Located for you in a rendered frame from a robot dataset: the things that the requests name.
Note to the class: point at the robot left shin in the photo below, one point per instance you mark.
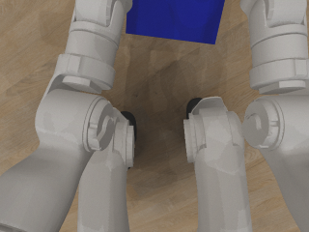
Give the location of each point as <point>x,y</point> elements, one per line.
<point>117,113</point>

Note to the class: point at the robot right thigh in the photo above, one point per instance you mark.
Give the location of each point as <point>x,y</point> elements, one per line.
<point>222,190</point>

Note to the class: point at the left robot forearm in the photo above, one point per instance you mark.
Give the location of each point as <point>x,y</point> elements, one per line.
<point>94,37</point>

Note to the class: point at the carton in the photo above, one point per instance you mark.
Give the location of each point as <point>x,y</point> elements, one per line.
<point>183,20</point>

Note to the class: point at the right robot upper arm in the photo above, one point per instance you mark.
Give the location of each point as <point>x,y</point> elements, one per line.
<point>278,125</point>

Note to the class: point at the right robot forearm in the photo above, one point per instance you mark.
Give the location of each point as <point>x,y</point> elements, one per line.
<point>279,46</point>

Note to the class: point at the left robot upper arm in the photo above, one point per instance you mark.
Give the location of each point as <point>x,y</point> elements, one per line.
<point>37,192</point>

